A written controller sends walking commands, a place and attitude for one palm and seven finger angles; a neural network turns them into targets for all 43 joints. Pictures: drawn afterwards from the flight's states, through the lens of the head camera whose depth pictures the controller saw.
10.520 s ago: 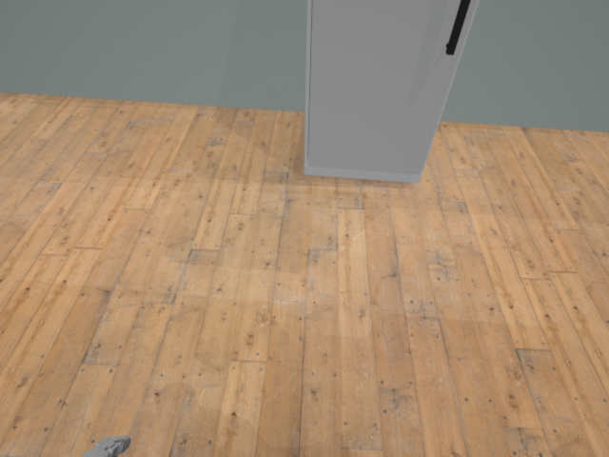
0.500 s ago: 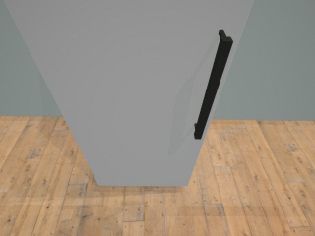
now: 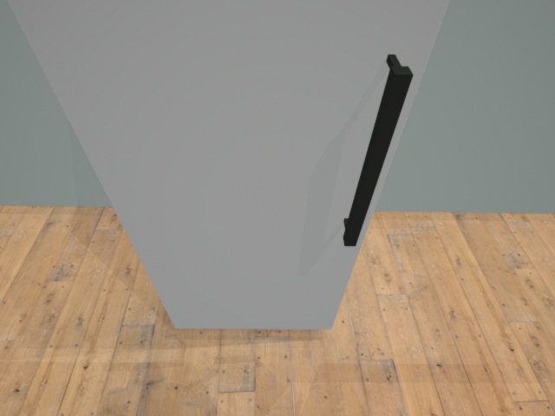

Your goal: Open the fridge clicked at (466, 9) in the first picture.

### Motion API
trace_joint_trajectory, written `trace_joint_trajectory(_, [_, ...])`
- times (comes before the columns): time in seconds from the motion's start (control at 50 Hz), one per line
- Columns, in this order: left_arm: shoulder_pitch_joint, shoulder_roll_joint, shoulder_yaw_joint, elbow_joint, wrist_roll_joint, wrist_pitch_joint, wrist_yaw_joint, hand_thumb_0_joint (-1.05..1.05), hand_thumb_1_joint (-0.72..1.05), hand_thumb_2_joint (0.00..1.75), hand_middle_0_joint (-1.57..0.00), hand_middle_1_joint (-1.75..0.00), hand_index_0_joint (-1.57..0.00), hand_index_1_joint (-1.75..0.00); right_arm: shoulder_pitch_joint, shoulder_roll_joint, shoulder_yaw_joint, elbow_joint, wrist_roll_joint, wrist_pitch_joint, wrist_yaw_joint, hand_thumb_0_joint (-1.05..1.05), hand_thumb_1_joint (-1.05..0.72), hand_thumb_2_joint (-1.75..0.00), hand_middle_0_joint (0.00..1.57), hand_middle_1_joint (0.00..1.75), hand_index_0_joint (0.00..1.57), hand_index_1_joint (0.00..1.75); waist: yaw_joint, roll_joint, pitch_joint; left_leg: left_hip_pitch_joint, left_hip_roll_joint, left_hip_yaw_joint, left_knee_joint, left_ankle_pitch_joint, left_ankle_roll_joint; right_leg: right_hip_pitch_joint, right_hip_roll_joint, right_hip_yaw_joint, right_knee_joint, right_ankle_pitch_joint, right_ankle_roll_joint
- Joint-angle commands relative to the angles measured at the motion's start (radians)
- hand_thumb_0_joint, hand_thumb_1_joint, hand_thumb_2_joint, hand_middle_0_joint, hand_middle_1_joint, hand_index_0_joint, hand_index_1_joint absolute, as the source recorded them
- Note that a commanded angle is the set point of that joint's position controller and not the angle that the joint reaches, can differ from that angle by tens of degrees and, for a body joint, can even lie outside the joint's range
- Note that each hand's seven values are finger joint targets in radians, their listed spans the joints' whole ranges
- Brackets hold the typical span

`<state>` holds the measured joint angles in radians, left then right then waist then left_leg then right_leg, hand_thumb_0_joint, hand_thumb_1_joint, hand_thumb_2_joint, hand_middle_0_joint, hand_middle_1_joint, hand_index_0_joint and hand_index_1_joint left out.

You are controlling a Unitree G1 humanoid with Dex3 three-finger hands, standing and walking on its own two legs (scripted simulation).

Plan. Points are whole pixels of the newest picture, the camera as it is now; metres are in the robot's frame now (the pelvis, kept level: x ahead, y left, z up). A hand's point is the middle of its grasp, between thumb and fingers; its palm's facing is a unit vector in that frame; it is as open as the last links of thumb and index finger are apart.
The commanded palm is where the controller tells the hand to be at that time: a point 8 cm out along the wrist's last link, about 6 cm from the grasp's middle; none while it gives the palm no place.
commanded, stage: raise the hand to about handle height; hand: right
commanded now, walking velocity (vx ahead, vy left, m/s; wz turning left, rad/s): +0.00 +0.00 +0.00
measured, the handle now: (366, 168) +0.50 -0.12 +0.09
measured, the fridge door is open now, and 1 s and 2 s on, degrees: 0 0 0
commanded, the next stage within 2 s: none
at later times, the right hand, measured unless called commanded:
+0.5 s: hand out of the picture +0.14 -0.24 -0.06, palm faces +0.01 +1.00 -0.01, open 8.6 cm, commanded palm +0.13 -0.29 -0.04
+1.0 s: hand (501, 393) +0.18 -0.27 +0.00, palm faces +0.03 +1.00 -0.04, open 11.6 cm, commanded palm +0.15 -0.32 +0.02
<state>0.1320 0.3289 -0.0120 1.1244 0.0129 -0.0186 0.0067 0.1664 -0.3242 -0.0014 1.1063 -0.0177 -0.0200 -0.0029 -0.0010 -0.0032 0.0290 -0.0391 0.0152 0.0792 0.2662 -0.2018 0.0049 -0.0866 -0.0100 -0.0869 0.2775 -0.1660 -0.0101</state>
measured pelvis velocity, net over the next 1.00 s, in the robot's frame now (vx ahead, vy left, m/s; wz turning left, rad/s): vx -0.05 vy -0.01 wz -0.02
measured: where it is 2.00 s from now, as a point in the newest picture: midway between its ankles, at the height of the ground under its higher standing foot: outside the picture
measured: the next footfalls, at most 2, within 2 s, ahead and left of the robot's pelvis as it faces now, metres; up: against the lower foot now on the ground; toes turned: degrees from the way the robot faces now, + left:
none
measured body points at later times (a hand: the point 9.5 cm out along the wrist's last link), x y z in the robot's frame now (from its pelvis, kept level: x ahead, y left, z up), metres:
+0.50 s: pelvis -0.05 +0.01 -0.11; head -0.01 +0.00 +0.34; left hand +0.16 +0.25 -0.15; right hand +0.14 -0.30 -0.06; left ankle -0.04 +0.11 -0.75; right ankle -0.01 -0.11 -0.75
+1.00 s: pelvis -0.05 -0.01 -0.07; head -0.01 -0.04 +0.38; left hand +0.12 +0.23 -0.13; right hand +0.17 -0.33 +0.01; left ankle -0.04 +0.11 -0.75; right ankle -0.01 -0.11 -0.75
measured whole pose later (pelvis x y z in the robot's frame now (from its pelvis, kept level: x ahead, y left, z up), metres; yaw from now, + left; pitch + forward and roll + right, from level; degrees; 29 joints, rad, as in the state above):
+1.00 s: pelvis -0.05 -0.01 -0.07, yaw -1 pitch +8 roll +3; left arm 0.26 0.26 -0.03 0.61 -0.04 -0.32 0.09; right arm 0.25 -0.38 -0.37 0.09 0.38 -0.24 0.44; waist -0.01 0.00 -0.06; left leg -0.60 0.02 0.11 0.92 -0.44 0.00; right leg -0.69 -0.04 -0.02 0.98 -0.42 -0.03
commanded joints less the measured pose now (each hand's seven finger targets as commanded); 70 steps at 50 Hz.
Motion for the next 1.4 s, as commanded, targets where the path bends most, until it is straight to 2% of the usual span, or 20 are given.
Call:
trace_joint_trajectory(0.0, [-0.031,0.2,0.038,-0.053,-0.005,-0.018,0.009,0.0,0.9,0.9,-0.2,-0.3,-0.2,-0.3,-0.016,-0.204,-0.037,-0.05,0.001,-0.018,-0.014,0.0,-0.9,-0.9,0.2,0.3,0.2,0.3,-0.002,0.01,-0.042,-0.035,0.143,-0.114,-0.038,0.226,0.015,0.031,-0.143,0.126,-0.026,0.193,-0.006])
trace_joint_trajectory(0.04, [-0.03,0.203,0.038,-0.052,-0.004,-0.018,0.009,0.0,0.9,0.9,-0.2,-0.3,-0.2,-0.3,-0.02,-0.204,-0.037,-0.049,0.001,-0.018,-0.013,0.0,-0.9,-0.9,0.2,0.3,0.2,0.3,0.0,0.011,-0.043,-0.034,0.141,-0.117,-0.04,0.216,0.015,0.028,-0.142,0.127,-0.03,0.187,-0.005])
trace_joint_trajectory(0.06, [0.003,0.132,0.047,-0.158,0.006,-0.034,0.007,0.0,0.9,0.9,-0.2,-0.3,-0.2,-0.3,0.063,-0.176,-0.012,-0.098,-0.013,-0.036,-0.02,0.0,-0.9,-0.9,0.2,0.3,0.2,0.3,0.004,-0.043,0.043,-0.102,0.131,-0.097,0.062,0.375,0.039,0.012,-0.087,0.122,0.065,0.323,0.01])
trace_joint_trajectory(0.08, [0.089,0.102,0.052,-0.393,-0.035,-0.117,0.047,0.0,0.9,0.9,-0.2,-0.3,-0.2,-0.3,-0.684,-0.42,-0.4,-1.183,0.121,-0.191,-0.005,0.0,-0.88,-0.89,0.2,0.32,0.2,0.32,0.08,-0.118,-0.424,-0.062,-0.002,-0.072,0.162,0.43,0.019,0.131,0.03,0.071,0.143,0.405,-0.019])
trace_joint_trajectory(0.1, [0.091,0.095,0.064,-0.404,-0.037,-0.163,0.07,0.0,0.9,0.9,-0.2,-0.3,-0.2,-0.3,-0.079,-0.215,-0.259,-0.898,0.13,-0.149,0.021,0.0,-0.85,-0.88,0.2,0.33,0.2,0.33,-0.009,-0.175,-0.389,-0.144,-0.004,-0.016,0.209,0.264,0.024,0.174,-0.022,0.018,0.143,0.535,-0.003])
trace_joint_trajectory(0.12, [0.103,0.08,0.066,-0.404,-0.043,-0.196,0.057,0.0,0.9,0.9,-0.2,-0.3,-0.2,-0.3,-0.009,-0.117,-0.267,-0.825,0.181,-0.127,0.029,0.0,-0.83,-0.87,0.21,0.34,0.21,0.34,0.063,-0.041,-0.217,-0.257,-0.014,-0.001,0.21,0.169,0.011,0.077,-0.03,0.057,0.19,0.432,-0.014])
trace_joint_trajectory(0.16, [0.079,0.096,0.098,-0.484,-0.037,-0.245,0.037,0.0,0.9,0.9,-0.2,-0.3,-0.2,-0.3,-0.024,-0.085,-0.296,-0.877,0.217,-0.22,0.095,0.0,-0.78,-0.85,0.21,0.37,0.21,0.37,0.049,0.057,-0.051,-0.357,-0.016,0.007,0.26,0.11,0.018,-0.117,0.004,0.072,0.259,0.174,-0.03])
trace_joint_trajectory(0.18, [0.083,0.095,0.113,-0.485,-0.032,-0.265,0.028,0.0,0.9,0.9,-0.2,-0.3,-0.2,-0.3,0.056,-0.108,-0.334,-0.859,0.235,-0.277,0.134,0.0,-0.76,-0.84,0.21,0.39,0.21,0.39,0.009,0.049,-0.164,-0.367,-0.004,0.003,0.321,0.086,0.019,-0.177,0.008,0.078,0.319,0.128,-0.017])
trace_joint_trajectory(0.22, [0.049,0.078,0.113,-0.534,-0.028,-0.305,0.014,0.0,0.9,0.9,-0.2,-0.3,-0.2,-0.3,0.189,-0.045,-0.344,-0.793,0.29,-0.401,0.238,0.0,-0.71,-0.82,0.21,0.42,0.21,0.42,-0.029,0.084,-0.126,-0.498,-0.007,-0.005,0.442,-0.003,0.019,-0.372,0.017,0.084,0.439,0.01,-0.002])
trace_joint_trajectory(0.26, [0.057,0.073,0.117,-0.581,-0.023,-0.341,-0.01,0.0,0.9,0.9,-0.2,-0.3,-0.2,-0.3,0.309,-0.079,-0.414,-0.769,0.329,-0.533,0.361,0.0,-0.67,-0.8,0.22,0.45,0.22,0.45,-0.077,0.05,-0.176,-0.546,-0.002,-0.046,0.568,-0.037,0.035,-0.503,0.032,0.087,0.551,-0.035,0.007])
trace_joint_trajectory(0.32, [0.007,0.083,0.109,-0.661,-0.033,-0.374,-0.022,0.0,0.9,0.9,-0.2,-0.3,-0.2,-0.3,0.233,-0.15,-0.44,-0.818,0.4,-0.638,0.565,0.0,-0.6,-0.77,0.22,0.5,0.22,0.5,-0.057,0.061,-0.243,-0.66,0.014,-0.13,0.665,-0.202,0.03,-0.699,0.027,0.082,0.707,-0.152,0.014])
trace_joint_trajectory(0.38, [0.031,0.091,0.101,-0.74,-0.057,-0.376,0.008,0.0,0.9,0.9,-0.2,-0.3,-0.2,-0.3,0.114,-0.246,-0.512,-0.989,0.489,-0.528,0.628,0.0,-0.53,-0.74,0.23,0.54,0.23,0.54,-0.07,0.041,-0.345,-0.616,0.025,-0.211,0.616,-0.308,0.008,-0.729,0.02,0.062,0.756,-0.176,0.001])
trace_joint_trajectory(0.42, [0.038,0.079,0.086,-0.752,-0.069,-0.375,0.03,0.0,0.9,0.9,-0.2,-0.3,-0.2,-0.3,0.06,-0.202,-0.482,-1.078,0.515,-0.454,0.606,0.0,-0.48,-0.72,0.23,0.57,0.23,0.57,-0.051,0.007,-0.32,-0.659,0.006,-0.192,0.59,-0.41,0.0,-0.699,0.01,0.083,0.738,-0.235,-0.005])
trace_joint_trajectory(0.46, [0.058,0.085,0.079,-0.724,-0.055,-0.38,0.055,0.0,0.9,0.9,-0.2,-0.3,-0.2,-0.3,-0.059,-0.214,-0.45,-1.235,0.478,-0.435,0.542,0.0,-0.43,-0.7,0.23,0.6,0.23,0.6,-0.005,-0.032,-0.321,-0.69,-0.016,-0.161,0.615,-0.312,0.0,-0.65,-0.003,0.103,0.745,-0.188,-0.019])
trace_joint_trajectory(0.56, [0.065,0.073,0.063,-0.66,-0.047,-0.377,0.09,0.0,0.9,0.9,-0.2,-0.3,-0.2,-0.3,-0.031,-0.201,-0.406,-1.327,0.394,-0.386,0.451,0.0,-0.32,-0.65,0.24,0.68,0.24,0.68,0.018,-0.084,-0.311,-0.677,-0.036,-0.093,0.617,-0.2,0.008,-0.563,-0.011,0.143,0.694,-0.148,-0.014])
trace_joint_trajectory(0.66, [0.045,0.073,0.044,-0.644,-0.053,-0.363,0.106,0.0,0.9,0.9,-0.2,-0.3,-0.2,-0.3,-0.013,-0.248,-0.458,-1.214,0.401,-0.317,0.45,0.0,-0.2,-0.6,0.25,0.75,0.25,0.75,-0.007,-0.087,-0.261,-0.641,-0.029,-0.083,0.559,-0.306,0.011,-0.579,-0.007,0.15,0.627,-0.219,-0.001])
trace_joint_trajectory(0.72, [0.044,0.068,0.042,-0.664,-0.058,-0.365,0.101,0.0,0.9,0.9,-0.2,-0.3,-0.2,-0.3,0.031,-0.239,-0.464,-1.231,0.423,-0.292,0.455,0.0,-0.13,-0.57,0.25,0.8,0.25,0.8,-0.029,-0.088,-0.33,-0.58,-0.026,-0.066,0.546,-0.249,0.009,-0.507,-0.006,0.147,0.588,-0.173,0.003])
trace_joint_trajectory(0.8, [0.047,0.074,0.04,-0.665,-0.058,-0.362,0.095,0.0,0.9,0.9,-0.2,-0.3,-0.2,-0.3,0.031,-0.24,-0.478,-1.184,0.437,-0.277,0.447,0.0,-0.04,-0.53,0.26,0.86,0.26,0.86,-0.026,-0.028,-0.286,-0.556,-0.031,-0.056,0.524,-0.237,0.007,-0.512,-0.008,0.152,0.555,-0.165,0.008])
trace_joint_trajectory(1.14, [0.047,0.087,0.03,-0.651,-0.064,-0.346,0.103,0.0,0.9,0.9,-0.2,-0.3,-0.2,-0.3,-0.117,-0.276,-0.462,-1.255,0.406,-0.231,0.427,0.0,0.36,-0.36,0.29,1.11,0.29,1.11,-0.025,-0.144,-0.269,-0.446,-0.05,0.001,0.46,-0.076,0.015,-0.304,-0.014,0.169,0.412,-0.047,0.023])
trace_joint_trajectory(1.38, [0.027,0.083,0.016,-0.636,-0.072,-0.317,0.124,0.0,0.9,0.9,-0.2,-0.3,-0.2,-0.3,-0.287,-0.323,-0.485,-1.154,0.412,-0.141,0.467,0.0,0.5,-0.3,0.3,1.2,0.3,1.2,-0.028,-0.083,-0.254,-0.345,-0.045,-0.011,0.366,0.005,0.013,-0.236,-0.009,0.145,0.35,0.01,0.016])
